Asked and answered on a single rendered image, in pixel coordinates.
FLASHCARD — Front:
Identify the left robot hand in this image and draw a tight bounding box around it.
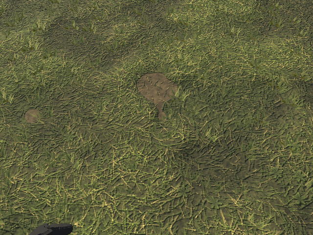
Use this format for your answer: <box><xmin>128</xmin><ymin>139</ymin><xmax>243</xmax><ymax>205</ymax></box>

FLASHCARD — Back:
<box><xmin>28</xmin><ymin>223</ymin><xmax>73</xmax><ymax>235</ymax></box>

